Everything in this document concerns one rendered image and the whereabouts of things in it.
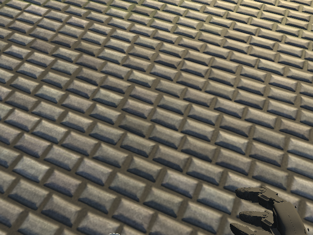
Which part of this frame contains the right robot hand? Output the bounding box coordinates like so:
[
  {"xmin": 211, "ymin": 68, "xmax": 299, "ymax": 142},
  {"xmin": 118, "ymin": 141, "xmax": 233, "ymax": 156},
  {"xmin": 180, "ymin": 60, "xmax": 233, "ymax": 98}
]
[{"xmin": 230, "ymin": 186, "xmax": 309, "ymax": 235}]

